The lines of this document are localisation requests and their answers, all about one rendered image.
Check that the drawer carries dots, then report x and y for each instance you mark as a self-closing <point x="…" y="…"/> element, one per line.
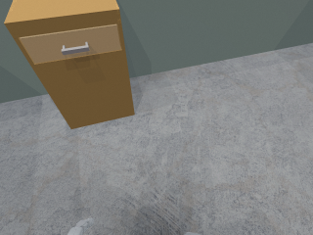
<point x="48" y="47"/>

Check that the cabinet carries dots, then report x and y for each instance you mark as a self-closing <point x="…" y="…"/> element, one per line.
<point x="86" y="89"/>

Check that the robot left hand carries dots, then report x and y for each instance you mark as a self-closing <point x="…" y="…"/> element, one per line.
<point x="81" y="226"/>

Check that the handle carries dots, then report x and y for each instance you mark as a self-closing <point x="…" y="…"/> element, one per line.
<point x="74" y="50"/>

